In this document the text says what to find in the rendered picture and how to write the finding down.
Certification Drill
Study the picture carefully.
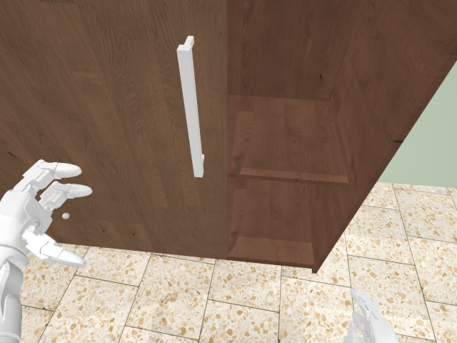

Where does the robot right hand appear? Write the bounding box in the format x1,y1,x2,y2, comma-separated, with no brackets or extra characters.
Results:
343,287,398,343

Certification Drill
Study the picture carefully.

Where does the handle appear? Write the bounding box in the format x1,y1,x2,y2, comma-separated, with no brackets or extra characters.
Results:
177,36,204,177

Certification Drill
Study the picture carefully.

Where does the robot left forearm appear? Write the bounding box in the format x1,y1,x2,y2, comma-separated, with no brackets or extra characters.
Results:
0,244,29,343

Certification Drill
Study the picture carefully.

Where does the robot left hand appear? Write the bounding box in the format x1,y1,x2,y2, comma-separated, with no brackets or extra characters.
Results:
0,159,92,267

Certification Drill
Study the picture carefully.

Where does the wardrobe door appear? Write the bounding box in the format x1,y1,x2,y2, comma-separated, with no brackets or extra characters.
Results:
0,0,228,260

